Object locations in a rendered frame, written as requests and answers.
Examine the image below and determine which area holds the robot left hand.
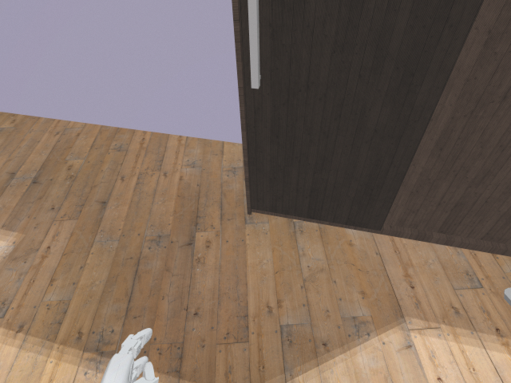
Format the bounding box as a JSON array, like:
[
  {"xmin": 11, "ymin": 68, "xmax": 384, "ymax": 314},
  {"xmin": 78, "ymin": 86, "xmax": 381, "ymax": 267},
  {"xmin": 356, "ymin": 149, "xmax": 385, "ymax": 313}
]
[{"xmin": 101, "ymin": 328, "xmax": 159, "ymax": 383}]

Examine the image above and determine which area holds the wardrobe door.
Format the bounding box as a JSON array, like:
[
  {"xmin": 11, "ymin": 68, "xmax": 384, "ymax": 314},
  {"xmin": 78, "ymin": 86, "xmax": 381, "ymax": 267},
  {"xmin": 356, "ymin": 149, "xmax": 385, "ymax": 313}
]
[
  {"xmin": 384, "ymin": 0, "xmax": 511, "ymax": 245},
  {"xmin": 239, "ymin": 0, "xmax": 484, "ymax": 231}
]

